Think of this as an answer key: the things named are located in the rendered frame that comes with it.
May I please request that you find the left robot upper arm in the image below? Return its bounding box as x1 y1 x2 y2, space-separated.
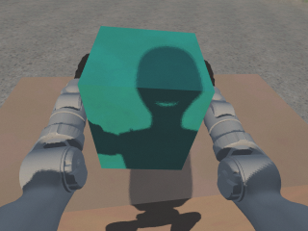
0 145 88 231

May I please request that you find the right robot upper arm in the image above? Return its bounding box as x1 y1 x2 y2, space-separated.
217 154 308 231

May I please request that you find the right robot forearm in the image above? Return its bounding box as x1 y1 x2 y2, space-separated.
203 86 281 188

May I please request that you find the left robot hand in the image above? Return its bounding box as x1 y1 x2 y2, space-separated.
74 53 90 79

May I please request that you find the carton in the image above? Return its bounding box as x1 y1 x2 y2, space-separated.
77 26 215 170

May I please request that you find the right robot hand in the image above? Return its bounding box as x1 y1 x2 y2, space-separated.
204 60 215 86

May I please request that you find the left robot forearm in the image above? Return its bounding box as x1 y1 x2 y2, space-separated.
19 78 87 190

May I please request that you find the pedestal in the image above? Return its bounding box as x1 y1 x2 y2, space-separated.
0 74 308 231

